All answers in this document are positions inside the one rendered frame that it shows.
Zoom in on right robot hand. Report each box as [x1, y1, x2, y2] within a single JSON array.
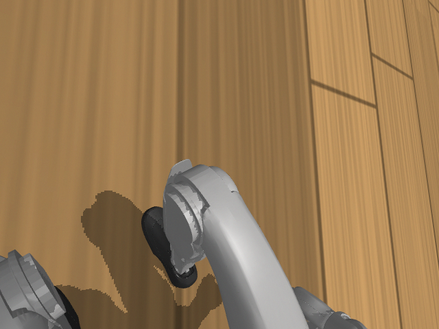
[[292, 287, 335, 329]]

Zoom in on right robot arm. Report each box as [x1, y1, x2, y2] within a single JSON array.
[[324, 311, 367, 329]]

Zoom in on right robot foot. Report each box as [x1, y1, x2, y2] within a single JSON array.
[[141, 206, 198, 289]]

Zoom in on left robot foot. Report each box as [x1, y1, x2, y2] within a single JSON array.
[[55, 287, 81, 329]]

